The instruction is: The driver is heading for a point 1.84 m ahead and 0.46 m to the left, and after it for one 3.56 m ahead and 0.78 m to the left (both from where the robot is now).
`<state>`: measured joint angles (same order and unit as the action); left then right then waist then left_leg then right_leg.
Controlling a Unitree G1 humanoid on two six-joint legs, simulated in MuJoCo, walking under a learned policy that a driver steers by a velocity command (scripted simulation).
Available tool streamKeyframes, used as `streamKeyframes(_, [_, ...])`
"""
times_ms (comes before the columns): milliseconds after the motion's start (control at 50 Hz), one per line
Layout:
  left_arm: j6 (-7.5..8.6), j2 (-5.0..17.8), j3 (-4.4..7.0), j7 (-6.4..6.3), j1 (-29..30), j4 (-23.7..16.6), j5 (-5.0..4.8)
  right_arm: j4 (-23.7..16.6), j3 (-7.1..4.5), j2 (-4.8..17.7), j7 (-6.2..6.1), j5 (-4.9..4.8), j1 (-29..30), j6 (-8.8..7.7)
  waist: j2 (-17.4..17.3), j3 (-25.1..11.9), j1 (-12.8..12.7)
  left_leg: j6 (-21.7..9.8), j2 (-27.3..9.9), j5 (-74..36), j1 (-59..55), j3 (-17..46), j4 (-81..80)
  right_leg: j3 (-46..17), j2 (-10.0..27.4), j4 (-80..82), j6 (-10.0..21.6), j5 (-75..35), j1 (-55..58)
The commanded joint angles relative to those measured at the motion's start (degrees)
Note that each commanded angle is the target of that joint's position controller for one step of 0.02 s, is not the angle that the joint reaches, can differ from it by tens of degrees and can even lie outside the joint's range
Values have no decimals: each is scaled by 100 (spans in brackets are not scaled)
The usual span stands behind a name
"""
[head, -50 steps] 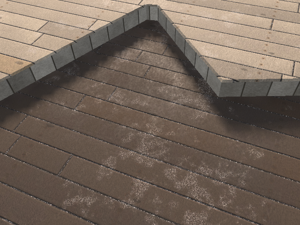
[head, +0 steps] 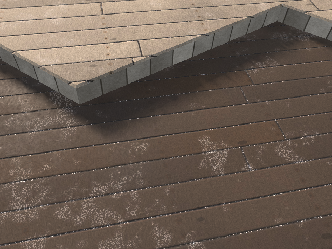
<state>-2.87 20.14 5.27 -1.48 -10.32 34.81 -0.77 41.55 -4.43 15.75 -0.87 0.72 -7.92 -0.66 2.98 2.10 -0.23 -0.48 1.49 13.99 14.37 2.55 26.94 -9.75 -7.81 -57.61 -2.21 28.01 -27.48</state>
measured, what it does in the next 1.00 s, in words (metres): walks ahead: right foot, then left foot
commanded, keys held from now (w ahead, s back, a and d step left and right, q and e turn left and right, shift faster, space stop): no key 0.04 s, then w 0.96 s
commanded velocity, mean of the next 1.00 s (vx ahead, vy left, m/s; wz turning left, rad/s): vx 0.36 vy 0.00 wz -0.10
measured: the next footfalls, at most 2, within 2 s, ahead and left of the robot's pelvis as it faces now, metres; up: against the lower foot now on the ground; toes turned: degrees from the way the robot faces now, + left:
right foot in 0.26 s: +0.03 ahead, -0.14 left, +0.00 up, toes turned -2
left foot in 0.72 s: +0.39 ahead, +0.08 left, +0.00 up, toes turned -2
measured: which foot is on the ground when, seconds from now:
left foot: down 0.00-0.26, up 0.28-0.70, down 0.72-1.00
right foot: up 0.00-0.24, down 0.26-0.72, up 0.74-1.00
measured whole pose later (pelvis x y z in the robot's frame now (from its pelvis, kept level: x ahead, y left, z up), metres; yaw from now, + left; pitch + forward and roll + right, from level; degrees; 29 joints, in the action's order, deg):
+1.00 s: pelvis +0.36 +0.00 +0.01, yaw -3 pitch +1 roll +2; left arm 3.4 17.4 2.5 -0.4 -10.4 40.0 -0.3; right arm 47.7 -2.6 15.8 1.4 -0.1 -19.1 -5.2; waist 2.7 1.7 3.1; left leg -4.0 4.7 9.2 6.7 -2.7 15.1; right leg -2.9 7.3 -54.0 -0.9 8.2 -37.7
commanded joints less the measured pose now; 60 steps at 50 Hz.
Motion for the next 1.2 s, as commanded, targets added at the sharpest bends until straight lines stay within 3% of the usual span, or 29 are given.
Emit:
streamKeyframes(20, [-2, 489, 196, -21, -291, -204, 15, -444, -87, 660, -71, -94, 422, -40, -964, -314, -118, -1164, -1507, -2091, -587, 1213, -773, 15, 280, -1176, -291, -143, -572])
streamKeyframes(40, [5, 381, 147, -14, -187, -244, -7, -402, -84, 678, -75, -72, 319, -16, -1023, -314, -48, -1180, -1400, -2216, -638, 1021, -786, 154, 286, -951, -324, -224, -514])
streamKeyframes(80, [45, 184, 34, 8, 42, -326, -12, -284, -84, 694, -87, -68, -54, 16, -1173, -492, 178, -1154, -1309, -689, -1041, 979, -997, 419, 484, -25, -324, -442, -509])
streamKeyframes(160, [191, 81, -98, 114, 342, -416, -2, -187, -158, 1089, -26, -148, -291, 27, -1518, -210, 392, -1152, -1393, 893, -539, 1120, -1416, 1039, 667, 1680, -117, -59, 454])
streamKeyframes(200, [296, 176, -65, 140, 100, -275, -21, -118, -161, 1178, 24, -236, -405, 12, -1294, -117, 267, -1151, -1434, 932, -238, 1119, -1362, 1173, 600, 2680, 109, -661, 1141])
streamKeyframes(240, [375, 153, -43, 143, -482, 14, -28, -52, -84, 1017, 72, -272, -426, -34, -1041, -118, -71, -961, -1288, 811, 366, 937, -1034, 1239, 535, 3706, 385, -1451, 2344])
streamKeyframes(260, [397, 233, -19, 102, -963, 120, -39, -66, 35, 675, 111, -195, -331, -112, -841, -395, -311, -665, -1073, 781, 928, 671, -465, 742, 900, 3688, 509, -1419, 3283])
streamKeyframes(280, [410, 684, 71, 38, -1559, 192, 29, -290, 208, 111, 175, -48, -56, -221, 399, -748, -493, -159, -414, 1156, 2036, -172, 1263, -909, 2071, 3907, 922, -1058, 4204])
streamKeyframes(300, [467, 1155, 213, 112, -1759, 245, 74, -577, 114, 485, 145, -171, 332, -325, 1124, -396, -650, -17, -144, 1957, 2966, -328, 2302, -2458, 2977, 4524, 1748, -237, 3702])
streamKeyframes(320, [574, 769, 100, 137, -1540, 211, 82, -542, -28, 890, 138, -260, 338, -372, 646, 90, -564, -36, -466, 1786, 3356, -10, 3090, -2488, 2927, 4695, 1920, 346, 3438])
streamKeyframes(340, [651, 482, 3, 142, -1352, 206, 79, -430, -55, 927, 176, -297, 189, -397, 617, 314, -427, -121, -610, 1270, 3522, 84, 3292, -2068, 2644, 4774, 1743, 547, 3351])
streamKeyframes(380, [698, 352, -56, 149, -1111, 191, 43, -322, -59, 838, 218, -207, 129, -436, 494, 475, -308, -128, -772, 441, 3645, 45, 3199, -1398, 2328, 4949, 1520, -345, 3282])
streamKeyframes(500, [687, 407, -50, 106, -1231, 350, 45, -418, 140, 338, 335, -144, 669, -470, 266, 342, -378, 229, -584, -1194, 2655, -330, 1596, 90, 1787, 5080, 1343, -2522, 2596])
streamKeyframes(560, [694, 559, -6, 97, -1495, 537, 2, -577, 191, 336, 406, -187, 1115, -485, 263, 489, -491, 181, -422, -1614, 2154, -400, 842, 202, 1905, 5138, 1337, -2500, 2370])
streamKeyframes(620, [681, 629, 28, 89, -1538, 695, -64, -671, 161, 502, 467, -205, 1211, -508, 270, 551, -348, -69, -387, -1484, 2029, -279, 441, 185, 2178, 4979, 1235, -2883, 2745])
streamKeyframes(660, [635, 725, 60, 73, -1495, 753, -51, -637, 96, 673, 455, -184, 955, -514, 344, 282, -136, -263, -221, -1150, 1549, -391, 338, 273, 2219, 4503, 1103, -4207, 3070])
streamKeyframes(700, [550, 708, 32, 37, -1447, 771, -4, -307, -106, 1023, 342, -171, -331, -468, 359, -688, 559, -574, 107, -1025, -314, -694, 285, 624, 1871, 2823, 855, -6086, 2869])
streamKeyframes(720, [538, 497, -73, 9, -1538, 678, 104, -117, -190, 1311, 269, -145, -1351, -429, -3, -1513, 956, -886, -699, -962, -2167, 192, 563, 692, 1643, 1205, 667, -4818, 1689])
streamKeyframes(740, [631, -361, -312, 78, -2387, 564, 43, 24, -292, 1848, 290, -65, -1792, -424, -1857, -2539, 474, -1899, -2274, 854, -4032, 3311, -128, 671, 494, -1121, 243, -509, -436])
streamKeyframes(760, [750, 212, -208, 96, -1938, 665, -90, 17, -136, 1220, 296, -149, -1690, -441, -1582, -2428, 728, -1798, -2270, 1750, -3774, 4269, -1072, -42, 513, -1793, 284, 368, -1020])
streamKeyframes(780, [809, 545, -97, 129, -1262, 463, -252, -14, -61, 1023, 257, -146, -1215, -439, -1291, -1329, 662, -1524, -2131, 1560, -2967, 3339, -1164, 156, 840, -1939, 345, -6, -1502])
streamKeyframes(800, [856, 506, -138, 115, -915, 374, -210, -67, -31, 928, 233, -113, -862, -430, -712, -854, 498, -1389, -1934, 898, -2148, 2663, -1217, 341, 1142, -1678, 397, -493, -1351])
streamKeyframes(820, [863, 436, -124, 98, -666, 367, -69, -74, 10, 783, 246, -58, -619, -435, -433, -424, 344, -1290, -1650, 166, -1387, 2076, -1347, 444, 1327, -1302, 401, -815, -1164])
streamKeyframes(840, [824, 369, -111, 109, -856, 390, -43, -97, 35, 717, 242, 29, -488, -469, -720, -437, 97, -1316, -1548, -217, -969, 1789, -1476, 378, 1489, -1141, 396, -1078, -804])
streamKeyframes(900, [661, 111, -159, 104, -1041, 517, -15, -3, 32, 671, 251, -59, -410, -571, -712, -280, -120, -1452, -1399, -631, -331, 1221, -1900, 485, 1604, -706, 261, -1221, -519])
streamKeyframes(960, [640, 47, -197, 83, -412, 302, 79, 139, -3, 828, 208, -88, -570, -596, -569, 69, -5, -1471, -1336, -986, -249, 800, -2143, 557, 1677, 173, 80, -2003, -985])
streamKeyframes(1060, [788, -143, -289, 209, 636, 61, 29, 335, -26, 1035, 143, -169, -1031, -503, -477, 209, 412, -1182, -1108, -1260, -494, 192, -2095, 872, 1390, 2027, 66, -3407, -660])
streamKeyframes(1140, [849, -54, -269, 344, 1160, -161, -5, 556, -38, 1102, 116, -193, -1385, -348, -514, 325, 536, -1075, -1403, -1668, -1293, 277, -1685, 834, 1234, 2701, 235, -3225, -789])
streamKeyframes(1200, [918, 194, -142, 376, 656, -89, 116, 612, -58, 1177, 51, -176, -1340, -207, -747, -117, 141, -767, -1333, -3419, -1656, 436, -616, 895, 896, 3083, 463, -2854, 130])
